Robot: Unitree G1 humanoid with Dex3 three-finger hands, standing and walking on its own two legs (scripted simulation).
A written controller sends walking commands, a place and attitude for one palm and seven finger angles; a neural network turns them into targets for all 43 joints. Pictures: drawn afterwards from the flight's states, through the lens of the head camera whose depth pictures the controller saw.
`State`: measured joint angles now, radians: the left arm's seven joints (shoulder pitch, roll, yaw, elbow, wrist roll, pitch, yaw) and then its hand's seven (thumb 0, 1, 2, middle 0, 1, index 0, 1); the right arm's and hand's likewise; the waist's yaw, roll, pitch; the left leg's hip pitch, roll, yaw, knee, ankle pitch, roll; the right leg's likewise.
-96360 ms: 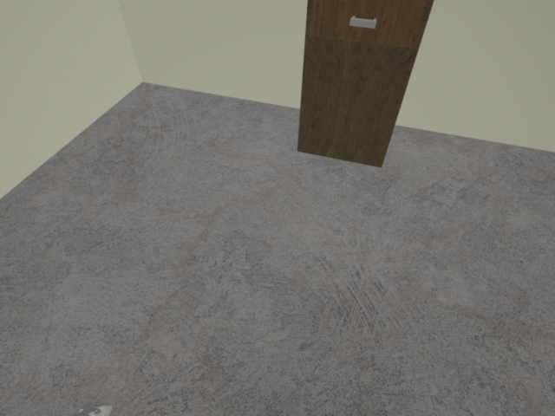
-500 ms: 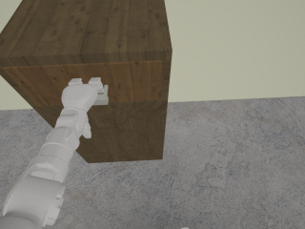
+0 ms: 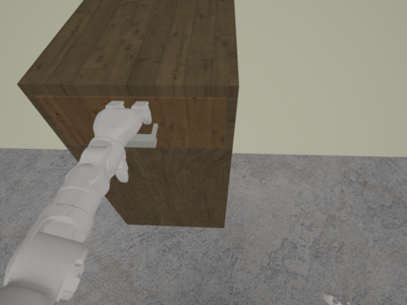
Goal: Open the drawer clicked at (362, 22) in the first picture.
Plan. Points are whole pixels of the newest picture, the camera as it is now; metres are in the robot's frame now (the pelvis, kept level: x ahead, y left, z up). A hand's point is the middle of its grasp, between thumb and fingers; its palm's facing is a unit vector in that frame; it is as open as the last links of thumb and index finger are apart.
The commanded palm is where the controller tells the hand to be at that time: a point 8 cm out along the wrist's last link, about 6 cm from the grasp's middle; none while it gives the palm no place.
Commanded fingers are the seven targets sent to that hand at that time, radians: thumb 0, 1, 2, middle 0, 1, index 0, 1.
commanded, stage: re-aim the fingers above the handle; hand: left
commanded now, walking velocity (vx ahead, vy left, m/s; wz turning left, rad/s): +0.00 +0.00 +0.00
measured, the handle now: (136, 133) +0.51 +0.18 +0.00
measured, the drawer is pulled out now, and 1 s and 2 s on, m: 0.00 0.00 0.00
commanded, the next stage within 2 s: lower the fingers behind the handle in 1.88 s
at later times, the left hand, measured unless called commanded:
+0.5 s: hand (127, 133) +0.46 +0.18 +0.06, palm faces -0.03 -0.03 -1.00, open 13.8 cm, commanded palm +0.45 +0.20 +0.12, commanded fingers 0.00 -0.50 0.30 -0.30 -1.20 -0.30 -1.20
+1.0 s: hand (130, 131) +0.46 +0.17 +0.06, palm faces -0.01 -0.01 -1.00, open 13.8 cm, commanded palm +0.44 +0.18 +0.12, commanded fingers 0.00 -0.50 0.30 -0.30 -1.20 -0.30 -1.20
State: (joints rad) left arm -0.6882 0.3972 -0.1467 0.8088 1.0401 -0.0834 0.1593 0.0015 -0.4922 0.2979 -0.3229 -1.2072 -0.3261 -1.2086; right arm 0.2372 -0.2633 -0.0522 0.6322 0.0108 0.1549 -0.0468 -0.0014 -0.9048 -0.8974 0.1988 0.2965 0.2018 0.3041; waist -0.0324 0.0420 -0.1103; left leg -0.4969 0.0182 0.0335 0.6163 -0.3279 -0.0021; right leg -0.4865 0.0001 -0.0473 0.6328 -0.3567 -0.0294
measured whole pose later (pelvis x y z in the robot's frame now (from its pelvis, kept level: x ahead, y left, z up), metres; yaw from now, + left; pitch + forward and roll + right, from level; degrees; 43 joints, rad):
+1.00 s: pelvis -0.01 +0.02 +0.00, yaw -2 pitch +14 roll +0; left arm -0.81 0.35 -0.12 0.97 1.08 0.05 0.27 0.00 -0.49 0.30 -0.33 -1.22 -0.32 -1.20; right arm 0.29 -0.24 -0.04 0.68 0.01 0.13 -0.01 0.00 -0.90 -0.90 0.20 0.30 0.20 0.30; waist -0.07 0.06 -0.13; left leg -0.55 0.01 0.07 0.64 -0.33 0.03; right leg -0.55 -0.01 0.00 0.64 -0.33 0.00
